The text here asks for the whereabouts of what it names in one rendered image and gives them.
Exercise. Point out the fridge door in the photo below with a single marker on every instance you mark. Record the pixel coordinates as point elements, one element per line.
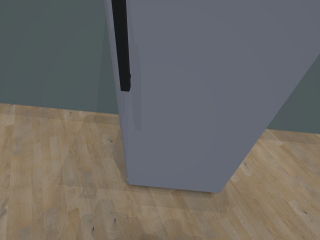
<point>207,78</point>

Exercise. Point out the handle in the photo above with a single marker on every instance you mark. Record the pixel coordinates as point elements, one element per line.
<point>119,11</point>

